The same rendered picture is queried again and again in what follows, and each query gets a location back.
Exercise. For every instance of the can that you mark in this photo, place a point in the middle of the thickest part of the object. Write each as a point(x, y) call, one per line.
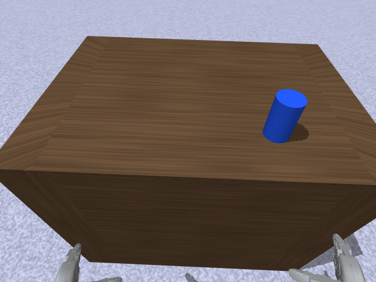
point(284, 114)

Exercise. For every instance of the left robot hand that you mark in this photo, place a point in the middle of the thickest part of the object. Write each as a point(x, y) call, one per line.
point(69, 269)

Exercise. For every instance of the right robot hand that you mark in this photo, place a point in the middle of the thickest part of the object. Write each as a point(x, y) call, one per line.
point(347, 267)

